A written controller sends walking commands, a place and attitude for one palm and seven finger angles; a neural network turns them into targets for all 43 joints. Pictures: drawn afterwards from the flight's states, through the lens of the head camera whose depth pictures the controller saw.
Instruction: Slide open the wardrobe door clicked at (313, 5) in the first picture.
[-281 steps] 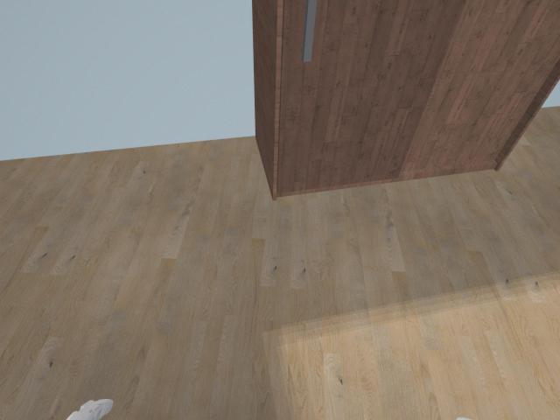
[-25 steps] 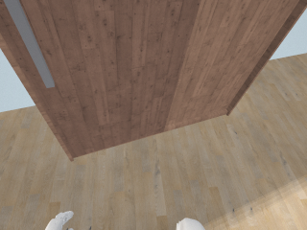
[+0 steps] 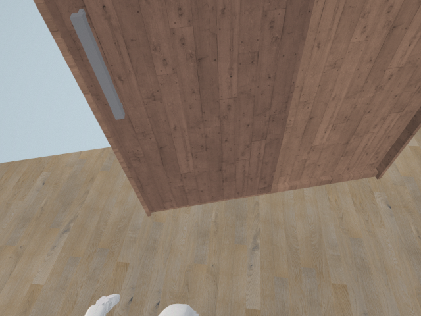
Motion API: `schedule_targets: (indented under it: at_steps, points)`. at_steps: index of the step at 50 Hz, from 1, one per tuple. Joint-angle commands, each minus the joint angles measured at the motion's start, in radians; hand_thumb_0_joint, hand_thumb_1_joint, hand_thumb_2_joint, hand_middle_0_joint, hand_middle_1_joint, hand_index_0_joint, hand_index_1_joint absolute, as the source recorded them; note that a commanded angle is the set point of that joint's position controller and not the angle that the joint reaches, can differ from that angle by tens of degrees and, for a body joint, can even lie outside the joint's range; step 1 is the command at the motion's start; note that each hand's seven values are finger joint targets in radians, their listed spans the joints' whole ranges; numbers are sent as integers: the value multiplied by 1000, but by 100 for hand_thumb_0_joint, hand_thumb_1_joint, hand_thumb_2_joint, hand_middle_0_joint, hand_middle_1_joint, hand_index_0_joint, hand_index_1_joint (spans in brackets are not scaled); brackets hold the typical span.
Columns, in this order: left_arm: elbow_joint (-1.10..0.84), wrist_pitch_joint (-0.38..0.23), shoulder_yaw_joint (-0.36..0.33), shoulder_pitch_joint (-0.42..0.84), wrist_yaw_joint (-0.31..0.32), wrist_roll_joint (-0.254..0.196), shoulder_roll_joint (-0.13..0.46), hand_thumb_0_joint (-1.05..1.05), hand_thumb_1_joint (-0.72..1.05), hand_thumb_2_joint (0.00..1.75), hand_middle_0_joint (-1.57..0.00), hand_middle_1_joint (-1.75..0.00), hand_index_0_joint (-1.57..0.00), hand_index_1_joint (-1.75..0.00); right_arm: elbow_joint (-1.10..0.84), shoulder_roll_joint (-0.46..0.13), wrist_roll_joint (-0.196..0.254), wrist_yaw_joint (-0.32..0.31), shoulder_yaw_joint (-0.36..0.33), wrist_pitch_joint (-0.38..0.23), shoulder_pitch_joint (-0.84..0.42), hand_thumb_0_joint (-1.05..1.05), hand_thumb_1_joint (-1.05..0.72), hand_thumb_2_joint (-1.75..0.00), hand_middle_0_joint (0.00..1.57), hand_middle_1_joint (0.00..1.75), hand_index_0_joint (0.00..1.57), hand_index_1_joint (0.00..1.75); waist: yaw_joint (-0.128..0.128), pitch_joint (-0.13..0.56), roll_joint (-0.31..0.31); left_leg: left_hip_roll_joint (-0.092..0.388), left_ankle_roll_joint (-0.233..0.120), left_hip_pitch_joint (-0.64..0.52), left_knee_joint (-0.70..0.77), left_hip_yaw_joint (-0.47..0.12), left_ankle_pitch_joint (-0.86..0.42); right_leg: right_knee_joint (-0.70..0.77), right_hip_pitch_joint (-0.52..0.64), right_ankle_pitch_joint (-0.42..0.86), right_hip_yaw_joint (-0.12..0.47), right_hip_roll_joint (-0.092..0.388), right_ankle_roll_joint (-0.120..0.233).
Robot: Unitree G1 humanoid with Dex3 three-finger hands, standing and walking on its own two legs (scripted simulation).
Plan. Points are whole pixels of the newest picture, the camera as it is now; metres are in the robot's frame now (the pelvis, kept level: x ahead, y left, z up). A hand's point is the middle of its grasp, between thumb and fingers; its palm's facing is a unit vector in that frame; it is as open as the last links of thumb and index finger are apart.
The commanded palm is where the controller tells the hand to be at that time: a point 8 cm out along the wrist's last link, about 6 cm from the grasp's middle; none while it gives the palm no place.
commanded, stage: turn to face it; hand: left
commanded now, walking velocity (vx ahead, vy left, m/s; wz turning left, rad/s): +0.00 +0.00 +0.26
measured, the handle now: (103, 70) +0.70 +0.29 +0.11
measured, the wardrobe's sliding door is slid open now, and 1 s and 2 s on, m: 0.00 0.00 0.00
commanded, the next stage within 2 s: take the last steps up to it in 0.02 s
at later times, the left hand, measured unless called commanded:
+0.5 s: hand out of the picture -0.03 +0.26 -0.18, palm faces +0.18 -0.97 -0.17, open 7.4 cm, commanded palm none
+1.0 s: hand (124, 276) +0.24 +0.22 -0.17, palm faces +0.16 -0.97 -0.19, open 7.3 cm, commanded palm none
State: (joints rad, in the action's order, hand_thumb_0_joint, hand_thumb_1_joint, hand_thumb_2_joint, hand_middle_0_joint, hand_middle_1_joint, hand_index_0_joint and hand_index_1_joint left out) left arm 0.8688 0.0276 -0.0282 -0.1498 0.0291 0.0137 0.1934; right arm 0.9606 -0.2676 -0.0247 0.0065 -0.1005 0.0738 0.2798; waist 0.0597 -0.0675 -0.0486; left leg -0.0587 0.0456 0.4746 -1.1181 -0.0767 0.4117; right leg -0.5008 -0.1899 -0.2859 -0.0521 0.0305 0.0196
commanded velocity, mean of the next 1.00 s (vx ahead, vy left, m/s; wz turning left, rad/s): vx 0.24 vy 0.00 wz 0.06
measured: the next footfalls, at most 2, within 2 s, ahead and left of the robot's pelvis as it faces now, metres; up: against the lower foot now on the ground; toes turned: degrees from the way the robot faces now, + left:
left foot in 0.30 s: -0.01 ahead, +0.15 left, +0.00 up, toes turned +9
right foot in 0.84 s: +0.28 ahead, -0.04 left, +0.00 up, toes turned +0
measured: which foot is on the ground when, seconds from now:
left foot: up 0.00-0.28, down 0.30-0.84, up 0.86-1.00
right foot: down 0.00-0.30, up 0.32-0.82, down 0.84-1.00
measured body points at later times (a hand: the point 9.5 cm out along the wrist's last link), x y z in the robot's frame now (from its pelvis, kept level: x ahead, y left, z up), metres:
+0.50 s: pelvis +0.02 +0.07 +0.01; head +0.01 +0.11 +0.45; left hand -0.04 +0.32 -0.16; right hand +0.11 -0.16 -0.12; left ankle -0.05 +0.14 -0.74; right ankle +0.05 -0.07 -0.66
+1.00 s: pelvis +0.17 +0.04 -0.01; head +0.17 +0.03 +0.44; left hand +0.23 +0.28 -0.15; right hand +0.12 -0.19 -0.17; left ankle +0.09 +0.16 -0.65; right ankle +0.24 -0.04 -0.74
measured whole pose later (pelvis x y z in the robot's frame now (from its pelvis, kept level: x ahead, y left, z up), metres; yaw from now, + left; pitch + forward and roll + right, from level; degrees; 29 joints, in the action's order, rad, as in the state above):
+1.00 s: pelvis +0.17 +0.04 -0.01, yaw +9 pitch -4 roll +0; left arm 1.01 -0.05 -0.04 -0.16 0.02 0.01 0.15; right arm 1.14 -0.14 -0.02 -0.02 -0.05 0.00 0.42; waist 0.05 -0.08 -0.02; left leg 0.07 -0.02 0.38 -1.19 0.03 0.38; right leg -0.54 -0.27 -0.20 -0.17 0.02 0.06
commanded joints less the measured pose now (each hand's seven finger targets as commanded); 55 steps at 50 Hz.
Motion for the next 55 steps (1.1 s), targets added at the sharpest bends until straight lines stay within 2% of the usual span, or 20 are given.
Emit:
schedule_targets:
  at_steps: [1,7,10,12,13,15,16,20,23,30,37,39,40,41,42,43,44,46,50,55]
  points:
    - [-50,-41,-47,-29,11,3,172,0,90,90,-20,-30,-20,-30,-57,-52,4,8,-3,-12,-16,0,-90,-90,20,30,20,30,-46,15,226,68,28,46,-49,29,-39,187,3,322,133,250,92]
    - [17,-39,-60,-163,7,19,222,0,90,90,-20,-30,-20,-30,-77,-24,15,6,24,-24,-143,0,-90,-90,20,30,20,30,-107,59,264,64,23,-53,268,100,61,137,92,467,126,280,118]
    - [53,-42,-63,-196,-1,20,233,0,90,90,-20,-30,-20,-30,-75,-17,15,10,35,-44,-152,0,-90,-90,20,30,20,30,-116,80,268,52,3,-147,431,138,48,150,87,284,150,288,101]
    - [66,-40,-62,-174,-7,15,228,0,90,90,-20,-30,-20,-30,-49,-19,12,9,40,-62,-84,0,-90,-90,20,30,20,30,-77,91,256,40,-13,-313,623,168,-51,117,-4,97,111,253,60]
    - [66,-36,-56,-156,-10,6,208,0,90,90,-20,-30,-20,-30,-26,-42,13,6,35,-73,-27,0,-90,-90,20,30,20,30,-44,98,178,55,-23,-449,740,153,-110,57,-104,-27,61,214,22]
    - [20,-32,-28,-121,-21,5,87,0,90,90,-20,-30,-20,-30,5,-212,0,-5,-2,-84,116,0,-90,-90,20,30,20,30,27,92,-301,436,-174,-631,896,-327,-42,-384,-474,-335,-104,28,-71]
    - [12,-34,-27,-61,-19,11,114,0,90,90,-20,-30,-20,-30,15,-207,-2,-9,2,-77,126,0,-90,-90,20,30,20,30,40,29,-191,477,-240,-540,918,-337,-36,-492,-500,-318,-18,58,-50]
    - [101,-37,-26,-106,-43,15,102,0,90,90,-20,-30,-20,-30,11,-76,7,-29,48,-107,19,0,-90,-90,20,30,20,30,-34,-91,-113,334,-204,-389,944,-144,-198,-601,-449,-76,15,98,-55]
    - [131,-34,-21,-150,-43,12,89,0,90,90,-20,-30,-20,-30,36,-56,16,-33,51,-126,69,0,-90,-90,20,30,20,30,-53,-64,-83,290,-195,-439,932,-53,-417,-609,-444,8,-1,84,-73]
    - [98,-35,-22,-15,-43,7,66,0,90,90,-20,-30,-20,-30,104,-21,13,-45,49,-143,195,0,-90,-90,20,30,20,30,-31,-91,-64,312,-210,-523,924,-36,-603,-478,-519,67,-7,94,-78]
    - [60,-51,-21,98,-48,-1,32,0,90,90,-20,-30,-20,-30,156,-27,-2,-49,47,-141,240,0,-90,-90,20,30,20,30,-17,-118,-80,327,-202,-476,861,-20,-682,-196,-339,39,-46,53,-22]
    - [88,-61,-28,4,-43,1,49,0,90,90,-20,-30,-20,-30,168,-30,1,-49,47,-140,241,0,-90,-90,20,30,20,30,-64,-76,-25,308,-186,-425,733,5,-856,-114,-150,46,-80,0,2]
    - [124,-70,-36,-119,-40,4,63,0,90,90,-20,-30,-20,-30,168,-36,6,-49,46,-141,234,0,-90,-90,20,30,20,30,-121,-6,0,278,-157,-394,600,31,-877,-42,13,113,-85,-16,9]
    - [168,-85,-51,-263,-33,10,115,0,90,90,-20,-30,-20,-30,162,-24,15,-42,45,-144,228,0,-90,-90,20,30,20,30,-180,92,51,233,-120,-265,399,57,-749,-7,250,176,1,56,40]
    - [201,-97,-76,-392,-19,16,210,0,90,90,-20,-30,-20,-30,140,29,27,-33,51,-149,261,0,-90,-90,20,30,20,30,-207,229,273,82,-71,-43,86,146,-246,56,467,324,345,334,147]
    - [214,-93,-79,-422,-17,-6,249,0,90,90,-20,-30,-20,-30,123,26,28,-37,47,-143,253,0,-90,-90,20,30,20,30,-184,269,273,40,-71,24,-142,89,173,157,431,403,525,462,224]
    - [184,-83,-74,-312,-11,-13,213,0,90,90,-20,-30,-20,-30,120,17,29,-38,38,-133,229,0,-90,-90,20,30,20,30,-154,160,145,105,-87,32,-196,44,122,214,292,199,451,443,238]
    - [140,-79,-51,-147,-8,-8,136,0,90,90,-20,-30,-20,-30,122,66,15,-22,41,-112,158,0,-90,-90,20,30,20,30,-97,-1,96,169,-80,35,-184,47,-8,297,-13,-81,341,364,170]
    - [130,-90,-25,-71,-3,3,58,0,90,90,-20,-30,-20,-30,144,126,-1,-12,44,-72,240,0,-90,-90,20,30,20,30,-7,-28,136,184,-39,-78,1,99,-107,352,-223,-8,84,256,108]
    - [150,-94,-34,-128,-7,9,74,0,90,90,-20,-30,-20,-30,93,127,0,1,45,-77,130,0,-90,-90,20,30,20,30,-40,-20,142,184,-16,-69,261,142,-149,353,-161,4,74,240,134]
